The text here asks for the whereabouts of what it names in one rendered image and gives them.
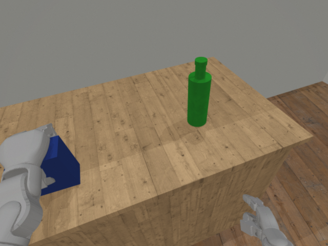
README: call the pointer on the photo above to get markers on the table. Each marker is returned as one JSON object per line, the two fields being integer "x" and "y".
{"x": 148, "y": 177}

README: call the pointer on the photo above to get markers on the robot right hand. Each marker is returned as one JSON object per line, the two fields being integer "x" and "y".
{"x": 254, "y": 225}

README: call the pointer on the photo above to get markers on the sponge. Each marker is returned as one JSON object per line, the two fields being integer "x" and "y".
{"x": 60, "y": 164}

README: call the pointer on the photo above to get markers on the robot left forearm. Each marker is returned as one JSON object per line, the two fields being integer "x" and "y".
{"x": 20, "y": 210}

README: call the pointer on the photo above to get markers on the robot left hand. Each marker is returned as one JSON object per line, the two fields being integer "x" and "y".
{"x": 28, "y": 147}

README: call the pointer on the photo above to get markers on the robot right forearm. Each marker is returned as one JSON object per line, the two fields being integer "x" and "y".
{"x": 274, "y": 237}

